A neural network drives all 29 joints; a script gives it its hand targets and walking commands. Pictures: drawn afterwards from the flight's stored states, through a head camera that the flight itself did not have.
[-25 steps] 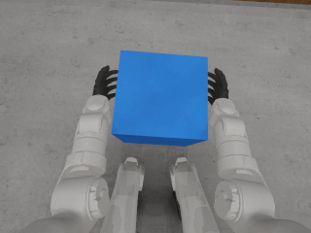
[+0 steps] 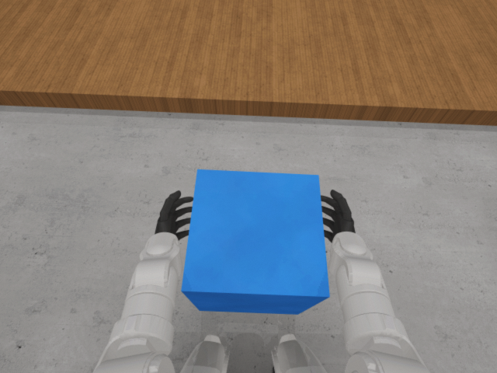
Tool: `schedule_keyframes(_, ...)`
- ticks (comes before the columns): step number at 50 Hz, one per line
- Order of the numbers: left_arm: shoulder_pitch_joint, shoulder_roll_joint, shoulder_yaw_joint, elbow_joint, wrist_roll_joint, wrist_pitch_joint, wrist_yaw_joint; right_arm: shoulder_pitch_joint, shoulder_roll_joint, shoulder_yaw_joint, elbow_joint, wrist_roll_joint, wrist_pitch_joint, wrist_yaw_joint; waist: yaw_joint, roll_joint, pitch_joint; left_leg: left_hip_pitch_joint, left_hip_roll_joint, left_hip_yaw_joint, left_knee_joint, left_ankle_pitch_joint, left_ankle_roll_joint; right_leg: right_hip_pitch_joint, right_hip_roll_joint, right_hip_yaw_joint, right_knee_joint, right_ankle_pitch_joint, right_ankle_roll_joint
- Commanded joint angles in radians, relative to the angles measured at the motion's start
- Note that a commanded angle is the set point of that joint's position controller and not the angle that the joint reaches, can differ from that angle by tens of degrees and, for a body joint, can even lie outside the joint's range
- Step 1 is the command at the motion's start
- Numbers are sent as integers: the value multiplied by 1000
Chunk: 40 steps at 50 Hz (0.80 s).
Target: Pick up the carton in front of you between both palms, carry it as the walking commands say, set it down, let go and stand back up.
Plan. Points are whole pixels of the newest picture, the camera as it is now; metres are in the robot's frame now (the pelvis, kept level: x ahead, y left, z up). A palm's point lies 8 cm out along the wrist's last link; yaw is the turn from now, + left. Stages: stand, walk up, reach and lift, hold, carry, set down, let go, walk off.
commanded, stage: reach and lift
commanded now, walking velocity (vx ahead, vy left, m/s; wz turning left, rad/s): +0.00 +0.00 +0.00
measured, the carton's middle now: (253, 249) +0.34 +0.00 -0.10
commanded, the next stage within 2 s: hold in 1.44 s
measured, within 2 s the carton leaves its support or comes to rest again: neither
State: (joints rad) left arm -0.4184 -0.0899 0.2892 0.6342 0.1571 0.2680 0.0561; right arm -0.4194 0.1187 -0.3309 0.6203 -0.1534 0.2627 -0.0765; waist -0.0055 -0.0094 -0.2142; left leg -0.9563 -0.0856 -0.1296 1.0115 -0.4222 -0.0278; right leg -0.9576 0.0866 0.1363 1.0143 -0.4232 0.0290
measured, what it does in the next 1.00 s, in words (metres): rises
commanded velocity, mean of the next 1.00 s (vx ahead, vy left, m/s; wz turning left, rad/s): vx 0.00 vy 0.00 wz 0.00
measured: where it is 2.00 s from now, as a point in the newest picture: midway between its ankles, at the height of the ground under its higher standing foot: outside the picture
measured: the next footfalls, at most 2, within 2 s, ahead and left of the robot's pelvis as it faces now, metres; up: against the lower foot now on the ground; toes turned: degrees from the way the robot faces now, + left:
none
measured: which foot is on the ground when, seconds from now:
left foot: down 0.00-1.00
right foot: down 0.00-1.00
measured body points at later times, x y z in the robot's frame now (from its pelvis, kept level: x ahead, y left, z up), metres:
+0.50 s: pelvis +0.02 +0.00 +0.07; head -0.02 +0.00 +0.52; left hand +0.32 +0.15 +0.09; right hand +0.32 -0.15 +0.09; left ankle +0.03 +0.13 -0.67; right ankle +0.03 -0.13 -0.67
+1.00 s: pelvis +0.02 +0.00 +0.08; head -0.01 +0.00 +0.53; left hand +0.32 +0.15 +0.09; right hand +0.32 -0.15 +0.10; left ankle +0.03 +0.13 -0.67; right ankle +0.03 -0.13 -0.67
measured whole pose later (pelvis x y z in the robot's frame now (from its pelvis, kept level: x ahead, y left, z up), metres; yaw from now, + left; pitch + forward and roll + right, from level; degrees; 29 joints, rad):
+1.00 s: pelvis +0.02 +0.00 +0.08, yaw +0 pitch -4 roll +0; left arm -0.29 -0.16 0.27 0.35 0.29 0.64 -0.01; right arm -0.31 0.16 -0.29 0.36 -0.29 0.62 0.00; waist 0.01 0.00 -0.01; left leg -0.14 -0.04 -0.14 0.42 -0.21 -0.01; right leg -0.15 0.04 0.15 0.43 -0.21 0.01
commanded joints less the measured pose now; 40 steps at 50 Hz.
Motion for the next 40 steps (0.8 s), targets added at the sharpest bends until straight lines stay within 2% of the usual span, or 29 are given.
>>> schedule_keyframes(1,-479,-1024,-564,-40,-110,-6,-231,-439,1030,591,17,94,13,241,4,13,-462,402,-39,52,-205,332,23,381,40,-57,-203,337,-9)
schedule_keyframes(8,-373,-1025,-604,-109,-123,63,-247,-330,1029,634,-45,104,82,262,6,10,-350,595,-23,38,-368,446,21,581,25,-45,-363,452,-10)
schedule_keyframes(15,-308,-1030,-650,-218,-143,185,-269,-264,1027,681,-150,127,203,289,5,10,-211,767,-11,44,-523,485,11,754,9,-47,-517,489,-6)
schedule_keyframes(18,-294,-1020,-657,-267,-147,242,-275,-251,1021,687,-194,129,259,297,9,7,-137,811,-8,47,-577,463,10,797,6,-47,-572,470,-7)
schedule_keyframes(23,-301,-998,-583,-253,-112,311,-290,-267,998,613,-179,99,324,315,13,2,18,807,-4,56,-636,305,20,797,0,-53,-634,318,-13)
schedule_keyframes(27,-380,-1000,-529,-215,-88,319,-307,-344,997,553,-140,76,329,330,10,6,58,794,1,64,-638,209,27,776,-4,-61,-640,212,-20)
schedule_keyframes(32,-474,-1033,-555,-241,-104,309,-316,-435,1030,575,-167,86,320,339,7,9,-23,814,2,68,-625,217,26,806,-3,-68,-624,224,-21)
schedule_keyframes(40,-462,-1030,-553,-243,-100,319,-313,-427,1026,578,-171,86,330,339,10,8,-48,841,0,71,-636,250,20,833,1,-71,-633,255,-16)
